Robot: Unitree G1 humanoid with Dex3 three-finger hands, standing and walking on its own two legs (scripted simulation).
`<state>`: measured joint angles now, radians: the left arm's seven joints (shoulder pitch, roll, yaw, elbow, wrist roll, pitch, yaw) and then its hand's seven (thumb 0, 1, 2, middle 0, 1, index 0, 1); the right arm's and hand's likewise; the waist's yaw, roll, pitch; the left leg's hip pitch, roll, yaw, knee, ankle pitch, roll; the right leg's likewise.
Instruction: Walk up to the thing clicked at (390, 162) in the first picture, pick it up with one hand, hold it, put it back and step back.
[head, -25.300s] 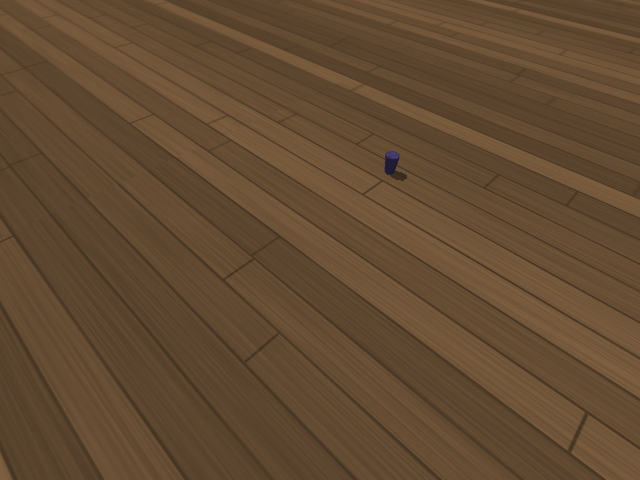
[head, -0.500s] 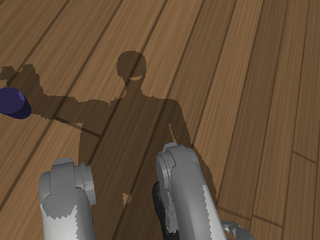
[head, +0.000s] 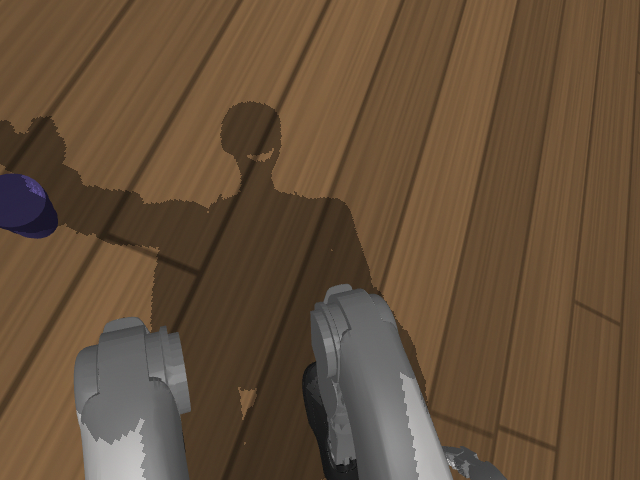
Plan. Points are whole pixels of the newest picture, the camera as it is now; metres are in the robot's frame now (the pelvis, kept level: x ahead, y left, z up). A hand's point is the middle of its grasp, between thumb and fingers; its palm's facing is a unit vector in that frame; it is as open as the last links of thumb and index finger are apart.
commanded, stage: rise first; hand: left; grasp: from above
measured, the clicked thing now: (26, 212) +0.48 +0.32 -0.28
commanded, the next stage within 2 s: approach in 0.30 s
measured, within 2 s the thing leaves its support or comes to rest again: neither
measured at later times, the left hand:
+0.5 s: hand out of the picture +0.44 +0.37 -0.15, palm faces -0.44 -0.09 -0.89, open 14.1 cm
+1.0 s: hand (19, 177) +0.49 +0.30 -0.16, palm faces -0.41 -0.08 -0.91, open 13.9 cm
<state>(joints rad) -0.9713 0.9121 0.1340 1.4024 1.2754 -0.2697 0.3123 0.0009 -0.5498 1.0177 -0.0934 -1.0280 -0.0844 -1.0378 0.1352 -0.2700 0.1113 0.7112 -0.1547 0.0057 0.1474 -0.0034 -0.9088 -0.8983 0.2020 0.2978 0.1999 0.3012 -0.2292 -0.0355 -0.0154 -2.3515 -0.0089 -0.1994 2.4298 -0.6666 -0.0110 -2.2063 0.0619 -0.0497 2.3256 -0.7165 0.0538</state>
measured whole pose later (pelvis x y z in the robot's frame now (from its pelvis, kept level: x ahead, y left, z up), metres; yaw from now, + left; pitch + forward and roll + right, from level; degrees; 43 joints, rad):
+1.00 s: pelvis +0.00 +0.00 +0.00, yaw -1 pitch +34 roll -10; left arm -1.09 0.82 0.10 1.55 1.26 -0.09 0.41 0.00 -0.52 0.99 -0.11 -1.05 -0.11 -1.05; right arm 0.18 -0.27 0.16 0.68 -0.14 -0.02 0.14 0.00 -0.91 -0.89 0.20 0.30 0.20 0.30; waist -0.33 0.00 -0.01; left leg -2.36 0.02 -0.19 2.41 -0.65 -0.01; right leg -2.25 0.08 -0.04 2.31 -0.68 0.08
